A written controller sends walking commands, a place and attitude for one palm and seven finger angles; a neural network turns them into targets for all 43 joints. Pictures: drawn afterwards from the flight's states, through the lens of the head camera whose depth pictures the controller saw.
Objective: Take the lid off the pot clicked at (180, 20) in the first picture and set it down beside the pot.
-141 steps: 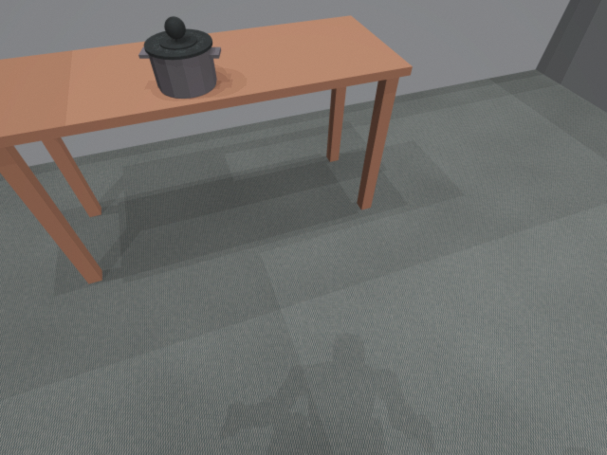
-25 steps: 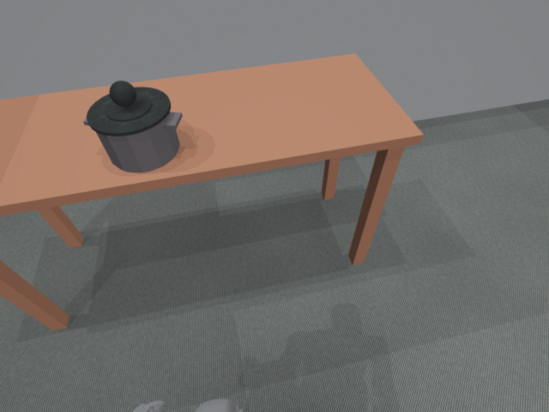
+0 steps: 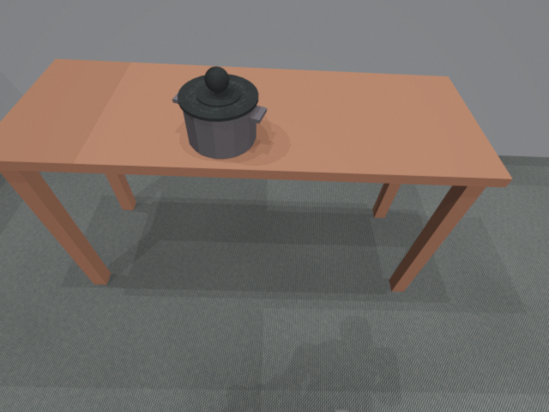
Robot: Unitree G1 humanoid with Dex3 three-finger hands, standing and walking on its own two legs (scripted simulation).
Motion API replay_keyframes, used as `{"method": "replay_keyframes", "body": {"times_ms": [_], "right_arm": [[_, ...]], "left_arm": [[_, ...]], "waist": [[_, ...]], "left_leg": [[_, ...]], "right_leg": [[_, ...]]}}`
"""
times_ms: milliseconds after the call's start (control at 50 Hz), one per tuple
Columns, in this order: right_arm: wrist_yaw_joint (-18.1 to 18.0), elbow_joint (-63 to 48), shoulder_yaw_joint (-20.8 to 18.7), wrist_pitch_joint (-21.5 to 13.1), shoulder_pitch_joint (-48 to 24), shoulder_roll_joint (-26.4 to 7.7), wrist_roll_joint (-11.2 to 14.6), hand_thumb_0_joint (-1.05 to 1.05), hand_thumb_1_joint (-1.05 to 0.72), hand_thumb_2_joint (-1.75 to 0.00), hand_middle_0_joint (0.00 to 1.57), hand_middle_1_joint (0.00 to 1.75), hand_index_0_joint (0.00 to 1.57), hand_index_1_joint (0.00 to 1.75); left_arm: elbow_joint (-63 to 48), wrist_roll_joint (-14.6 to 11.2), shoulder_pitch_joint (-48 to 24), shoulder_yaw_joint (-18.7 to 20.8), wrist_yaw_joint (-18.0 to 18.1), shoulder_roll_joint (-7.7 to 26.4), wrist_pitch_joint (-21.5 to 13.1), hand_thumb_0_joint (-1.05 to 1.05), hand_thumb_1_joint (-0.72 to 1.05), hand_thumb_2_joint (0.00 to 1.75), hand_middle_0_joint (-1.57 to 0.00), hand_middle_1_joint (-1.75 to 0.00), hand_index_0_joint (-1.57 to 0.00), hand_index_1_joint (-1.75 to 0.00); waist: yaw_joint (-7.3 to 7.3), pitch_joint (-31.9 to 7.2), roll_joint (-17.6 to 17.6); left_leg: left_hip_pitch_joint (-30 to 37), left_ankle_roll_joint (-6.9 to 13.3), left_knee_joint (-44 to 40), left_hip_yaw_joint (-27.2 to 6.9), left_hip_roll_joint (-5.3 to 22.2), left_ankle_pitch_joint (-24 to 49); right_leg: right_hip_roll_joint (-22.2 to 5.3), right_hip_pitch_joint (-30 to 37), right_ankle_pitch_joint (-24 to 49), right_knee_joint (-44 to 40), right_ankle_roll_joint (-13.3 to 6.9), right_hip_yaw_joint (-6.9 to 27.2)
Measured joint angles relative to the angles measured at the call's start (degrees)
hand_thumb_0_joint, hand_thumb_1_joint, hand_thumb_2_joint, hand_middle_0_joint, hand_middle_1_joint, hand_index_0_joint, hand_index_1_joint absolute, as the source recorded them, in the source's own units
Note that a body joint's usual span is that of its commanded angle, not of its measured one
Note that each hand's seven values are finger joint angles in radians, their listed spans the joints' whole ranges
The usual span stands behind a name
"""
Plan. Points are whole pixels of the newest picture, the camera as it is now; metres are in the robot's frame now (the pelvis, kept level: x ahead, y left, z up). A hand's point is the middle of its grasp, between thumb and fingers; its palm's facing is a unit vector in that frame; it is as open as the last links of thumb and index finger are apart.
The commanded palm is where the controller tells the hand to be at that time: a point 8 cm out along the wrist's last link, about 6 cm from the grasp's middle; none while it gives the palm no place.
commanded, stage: take the last steps up to it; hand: left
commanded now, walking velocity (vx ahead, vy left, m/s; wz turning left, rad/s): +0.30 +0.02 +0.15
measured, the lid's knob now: (217, 79) +0.74 +0.19 +0.08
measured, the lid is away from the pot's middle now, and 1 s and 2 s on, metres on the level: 0.00 0.00 0.00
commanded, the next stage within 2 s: come to a stop and stand still in 0.78 s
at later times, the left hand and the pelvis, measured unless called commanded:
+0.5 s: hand out of the picture +0.00 +0.14 -0.16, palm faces +0.19 -0.97 -0.17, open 7.4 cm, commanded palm none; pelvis +0.09 +0.00 +0.00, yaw +6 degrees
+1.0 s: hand (172, 308) +0.32 +0.22 -0.17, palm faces +0.09 -0.97 -0.23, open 7.4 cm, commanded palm none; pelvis +0.24 +0.04 -0.02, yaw +5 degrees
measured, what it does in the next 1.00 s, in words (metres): walks ahead: right foot, then left foot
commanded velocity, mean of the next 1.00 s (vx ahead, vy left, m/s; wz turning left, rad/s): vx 0.17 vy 0.01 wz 0.03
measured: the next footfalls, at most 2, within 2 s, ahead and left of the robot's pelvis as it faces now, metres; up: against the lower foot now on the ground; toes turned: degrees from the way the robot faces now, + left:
right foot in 0.14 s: +0.04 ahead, -0.13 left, +0.00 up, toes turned -1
left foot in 0.60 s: +0.20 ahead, +0.16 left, +0.00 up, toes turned +13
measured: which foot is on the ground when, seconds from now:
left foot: down 0.00-0.14, up 0.16-0.58, down 0.60-0.96, up 0.98-1.00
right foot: up 0.00-0.12, down 0.14-0.60, up 0.62-0.92, down 0.94-1.00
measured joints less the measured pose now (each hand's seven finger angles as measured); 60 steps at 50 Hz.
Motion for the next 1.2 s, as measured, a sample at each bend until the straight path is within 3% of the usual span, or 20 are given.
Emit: {"method": "replay_keyframes", "body": {"times_ms": [120,140,160,200,260,320,440,560,600,640,680,720,820,940,1000,1080,1140,1200], "right_arm": [[0.1,2.5,-0.8,0.4,3.3,-0.2,-0.4,0.00,-0.92,-0.90,0.20,0.30,0.21,0.30],[0.1,2.9,-1.0,0.5,4.2,-0.2,-0.3,0.00,-0.92,-0.90,0.20,0.30,0.21,0.30],[0.1,3.4,-1.2,0.6,5.0,-0.4,-0.1,0.00,-0.92,-0.90,0.20,0.30,0.21,0.30],[0.5,4.6,-1.7,1.3,6.2,-1.1,-0.4,0.00,-0.92,-0.90,0.20,0.30,0.20,0.30],[1.4,5.8,-2.3,1.6,7.3,-1.7,-0.8,0.01,-0.92,-0.90,0.20,0.30,0.20,0.30],[1.8,5.8,-2.9,0.7,7.7,-1.8,-0.8,0.01,-0.91,-0.90,0.20,0.30,0.20,0.30],[1.9,6.2,-3.0,0.2,6.2,-1.6,-0.6,0.01,-0.91,-0.90,0.20,0.30,0.20,0.30],[2.1,5.4,-1.9,-1.4,1.8,-0.5,-0.4,0.01,-0.91,-0.90,0.20,0.30,0.20,0.30],[1.6,4.4,-1.5,-3.0,0.4,-0.2,-0.7,0.01,-0.91,-0.90,0.20,0.30,0.20,0.30],[0.9,3.6,-1.1,-4.2,-0.9,1.1,-0.8,0.00,-0.91,-0.90,0.20,0.30,0.20,0.30],[0.2,3.3,-0.7,-4.9,-0.9,2.2,-0.7,0.00,-0.91,-0.90,0.20,0.30,0.20,0.30],[-0.8,3.3,-1.1,-5.5,-0.1,2.9,-0.2,-0.01,-0.93,-0.90,0.20,0.30,0.20,0.30],[-1.0,4.6,-1.1,-5.3,2.2,1.3,-0.3,-0.02,-0.95,-0.90,0.20,0.30,0.20,0.30],[-0.6,6.9,-0.9,-3.2,5.4,0.5,-0.5,-0.01,-0.93,-0.90,0.20,0.30,0.20,0.30],[-1.0,8.2,-0.8,-1.6,5.4,-0.1,0.1,0.00,-0.92,-0.90,0.20,0.30,0.20,0.30],[-1.6,8.5,-0.8,-0.2,4.0,0.5,0.9,0.00,-0.92,-0.90,0.20,0.30,0.20,0.30],[-1.7,8.1,-0.9,0.3,3.5,1.4,1.0,0.00,-0.92,-0.90,0.20,0.30,0.20,0.30],[-1.8,7.6,-1.0,0.6,3.2,1.9,0.8,0.00,-0.92,-0.90,0.20,0.30,0.20,0.30]], "left_arm": [[-0.1,0.2,0.4,-1.0,-0.4,-2.5,-1.3,0.00,0.91,0.90,-0.19,-0.30,-0.20,-0.30],[-0.4,0.4,0.9,-1.2,-0.5,-2.8,-2.0,0.00,0.91,0.90,-0.19,-0.30,-0.20,-0.30],[-0.5,0.7,1.3,-1.3,-0.5,-3.2,-2.8,0.00,0.91,0.90,-0.19,-0.30,-0.20,-0.30],[-0.4,0.7,2.3,-1.8,-0.3,-4.7,-3.7,0.00,0.91,0.90,-0.19,-0.30,-0.20,-0.30],[0.7,0.5,5.4,-2.1,-0.1,-6.4,-5.0,0.00,0.91,0.90,-0.20,-0.30,-0.20,-0.30],[2.5,0.4,7.7,-2.4,-0.3,-7.5,-5.8,0.00,0.90,0.90,-0.20,-0.30,-0.20,-0.30],[5.5,0.7,10.0,-2.6,-0.5,-8.7,-6.9,0.00,0.90,0.90,-0.20,-0.30,-0.20,-0.30],[7.8,0.7,11.3,-2.0,-0.4,-7.9,-6.7,0.00,0.90,0.90,-0.20,-0.30,-0.20,-0.30],[8.4,0.4,12.0,-1.7,-0.5,-7.4,-6.2,0.00,0.90,0.90,-0.20,-0.30,-0.20,-0.30],[9.1,0.1,10.6,-1.4,-0.5,-6.3,-4.9,0.00,0.90,0.90,-0.20,-0.30,-0.20,-0.30],[9.3,-0.1,8.7,-0.9,-0.6,-5.2,-4.3,0.00,0.91,0.90,-0.20,-0.30,-0.20,-0.30],[8.5,0.0,6.4,-0.4,-0.8,-4.3,-4.1,0.01,0.91,0.90,-0.20,-0.30,-0.20,-0.30],[3.9,0.3,0.6,0.0,-1.0,-3.8,-4.1,0.00,0.91,0.90,-0.19,-0.30,-0.19,-0.30],[-0.2,0.6,-3.5,-0.7,-1.3,-4.1,-5.2,0.00,0.91,0.90,-0.19,-0.30,-0.19,-0.30],[0.4,0.5,-4.6,-1.8,-0.6,-5.3,-6.1,0.00,0.91,0.90,-0.19,-0.30,-0.19,-0.30],[1.4,0.3,-5.6,-2.8,0.3,-6.4,-5.3,0.00,0.91,0.90,-0.19,-0.30,-0.20,-0.30],[1.5,0.2,-6.3,-2.4,1.0,-6.1,-4.0,-0.01,0.92,0.90,-0.20,-0.30,-0.20,-0.30],[1.5,0.2,-6.5,-2.1,1.1,-5.4,-3.1,-0.01,0.92,0.90,-0.20,-0.30,-0.20,-0.30]], "waist": [[-1.47,-0.9,2.1],[-1.54,-1.4,2.1],[-1.33,-1.6,2.3],[-0.94,-2.0,3.6],[-0.68,-3.0,3.6],[-1.40,-3.1,3.2],[-0.61,-2.1,2.4],[1.37,-0.4,0.9],[1.27,0.0,0.5],[0.83,1.0,-0.9],[0.53,1.0,-1.6],[0.17,0.5,-1.9],[-0.21,-0.8,-0.9],[-1.45,-0.9,0.5],[-2.01,-0.6,3.0],[-2.56,0.3,3.3],[-2.39,0.5,2.5],[-2.16,0.8,1.5]], "left_leg": [[-1.2,-0.9,2.6,-1.3,-0.5,-1.4],[-2.1,-1.0,4.6,-1.4,-0.8,-2.9],[-3.6,-1.3,8.4,-1.7,-0.9,-7.1],[-7.5,-1.6,19.0,-2.7,-0.6,-13.5],[-13.0,-2.1,31.5,-2.3,0.5,-9.9],[-16.3,-3.1,35.4,-1.8,2.9,-4.0],[-17.5,-4.1,28.4,-0.9,6.4,-1.4],[-11.4,-2.4,12.6,2.2,5.1,-2.8],[-8.2,-1.5,8.3,3.2,4.4,-1.4],[-7.9,-1.7,11.5,4.1,3.8,-3.8],[-5.6,-1.8,10.4,5.0,3.5,-5.1],[-2.6,-2.1,7.0,5.6,3.0,-4.4],[3.4,-1.8,-0.1,6.2,2.1,-3.4],[6.1,-3.4,4.2,5.8,2.3,-9.1],[3.0,-3.8,13.3,3.1,3.4,-17.1],[-2.0,-4.4,21.7,-0.6,2.3,-20.7],[-3.4,-4.9,19.9,-1.1,2.1,-18.1],[-2.2,-5.1,12.3,-0.9,2.2,-11.7]], "right_leg": [[2.0,7.8,-0.6,-16.7,-1.7,-0.8],[2.2,10.3,-0.1,-21.6,-2.1,-1.0],[2.5,11.1,2.6,-23.7,-4.2,-1.2],[2.9,12.0,3.8,-23.8,-5.8,-2.4],[2.7,15.4,4.8,-28.6,-5.7,-2.7],[2.4,18.8,6.4,-33.7,-5.3,-3.5],[1.5,23.1,5.8,-38.0,-4.4,-5.0],[-0.5,25.2,0.4,-34.5,-1.7,-5.8],[-1.5,22.6,-4.0,-25.8,-2.0,-5.3],[-1.5,15.7,-7.4,-8.5,-3.9,-2.0],[-0.6,8.6,-5.6,5.3,-5.1,-0.5],[-0.5,3.2,-3.0,9.9,-5.2,-0.8],[-0.8,-2.3,1.6,-1.1,-4.3,-2.7],[0.6,3.1,10.4,-19.7,-4.2,-3.6],[2.4,4.1,7.6,-19.0,-6.8,-4.4],[3.3,6.3,8.1,-22.5,-7.4,-4.7],[3.3,7.4,9.1,-24.8,-7.2,-4.7],[3.3,7.7,9.2,-25.0,-6.5,-4.5]]}}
